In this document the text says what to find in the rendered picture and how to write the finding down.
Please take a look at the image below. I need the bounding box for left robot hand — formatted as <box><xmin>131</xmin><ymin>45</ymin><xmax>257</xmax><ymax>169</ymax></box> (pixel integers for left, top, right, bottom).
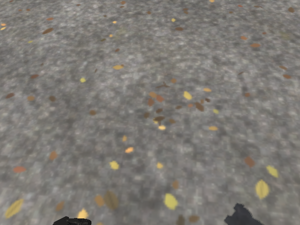
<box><xmin>53</xmin><ymin>216</ymin><xmax>92</xmax><ymax>225</ymax></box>

